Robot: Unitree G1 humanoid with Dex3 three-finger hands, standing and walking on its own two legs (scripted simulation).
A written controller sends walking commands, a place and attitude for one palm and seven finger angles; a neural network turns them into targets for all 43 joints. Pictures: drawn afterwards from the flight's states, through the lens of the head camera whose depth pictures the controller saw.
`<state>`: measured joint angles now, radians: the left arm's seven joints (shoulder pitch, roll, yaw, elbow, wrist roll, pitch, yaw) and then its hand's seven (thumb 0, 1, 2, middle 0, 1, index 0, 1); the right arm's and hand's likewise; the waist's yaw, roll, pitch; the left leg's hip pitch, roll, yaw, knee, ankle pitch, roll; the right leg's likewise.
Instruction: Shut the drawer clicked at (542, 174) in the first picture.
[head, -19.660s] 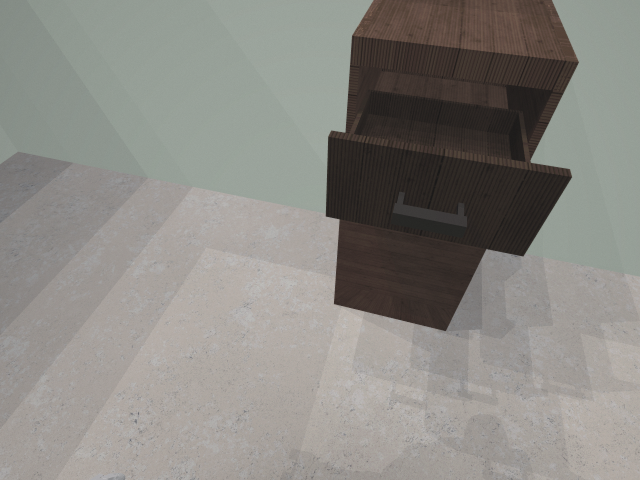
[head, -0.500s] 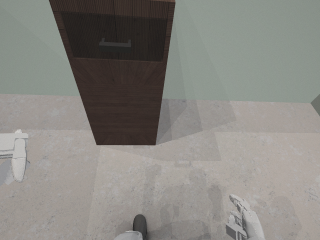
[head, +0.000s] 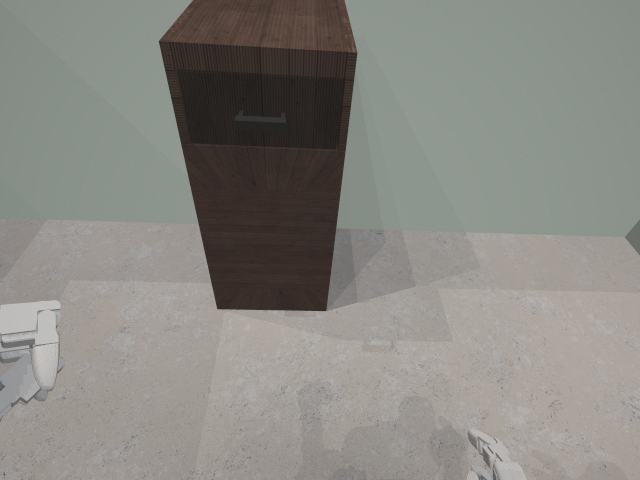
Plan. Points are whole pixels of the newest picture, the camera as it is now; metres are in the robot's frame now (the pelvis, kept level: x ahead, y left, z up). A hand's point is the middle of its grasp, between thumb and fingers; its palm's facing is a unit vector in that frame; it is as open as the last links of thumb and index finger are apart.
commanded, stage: stop stepping back and stand still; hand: left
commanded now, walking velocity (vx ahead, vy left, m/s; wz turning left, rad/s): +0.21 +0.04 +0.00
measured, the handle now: (261, 119) +0.85 +0.21 +0.04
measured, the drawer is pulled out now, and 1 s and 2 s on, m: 0.00 0.00 0.00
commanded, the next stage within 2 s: let the arm hang, fingers relaxed in 0.94 s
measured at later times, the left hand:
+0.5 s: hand (60, 349) +0.19 +0.26 +0.15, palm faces +0.42 -0.79 -0.45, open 3.3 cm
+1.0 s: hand (63, 319) +0.22 +0.28 +0.15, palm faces +0.36 -0.81 -0.46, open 3.3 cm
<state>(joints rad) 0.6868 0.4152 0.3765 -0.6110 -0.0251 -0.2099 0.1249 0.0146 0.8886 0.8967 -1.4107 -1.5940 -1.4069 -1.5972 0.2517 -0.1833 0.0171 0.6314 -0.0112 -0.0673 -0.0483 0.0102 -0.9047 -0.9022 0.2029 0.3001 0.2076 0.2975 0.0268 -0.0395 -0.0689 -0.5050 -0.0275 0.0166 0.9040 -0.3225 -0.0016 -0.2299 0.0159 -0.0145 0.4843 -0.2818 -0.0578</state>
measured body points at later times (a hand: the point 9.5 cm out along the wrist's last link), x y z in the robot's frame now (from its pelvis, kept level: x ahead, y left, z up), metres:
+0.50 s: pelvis +0.01 +0.01 -0.01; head +0.01 +0.01 +0.44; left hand +0.16 +0.30 +0.18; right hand +0.15 -0.23 -0.10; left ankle +0.03 +0.12 -0.73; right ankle +0.01 -0.08 -0.74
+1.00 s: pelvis +0.04 +0.03 +0.00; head +0.06 +0.04 +0.45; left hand +0.19 +0.32 +0.17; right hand +0.23 -0.18 -0.07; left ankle +0.04 +0.13 -0.74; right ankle +0.01 -0.08 -0.74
